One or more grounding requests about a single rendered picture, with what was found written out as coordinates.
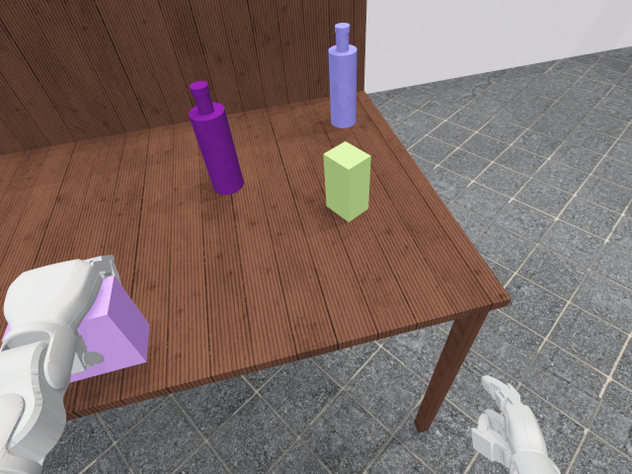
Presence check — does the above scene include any left robot forearm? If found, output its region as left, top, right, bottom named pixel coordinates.
left=0, top=323, right=78, bottom=474

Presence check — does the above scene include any robot right hand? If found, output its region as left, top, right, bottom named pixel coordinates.
left=471, top=375, right=548, bottom=469

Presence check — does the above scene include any table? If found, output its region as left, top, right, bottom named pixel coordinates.
left=0, top=0, right=512, bottom=433

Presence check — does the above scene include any robot left hand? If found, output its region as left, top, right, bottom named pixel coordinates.
left=4, top=255, right=121, bottom=375

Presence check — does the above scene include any right robot forearm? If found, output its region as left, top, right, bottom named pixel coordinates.
left=510, top=451, right=561, bottom=474

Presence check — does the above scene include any sponge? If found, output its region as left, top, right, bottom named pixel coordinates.
left=1, top=276, right=149, bottom=382

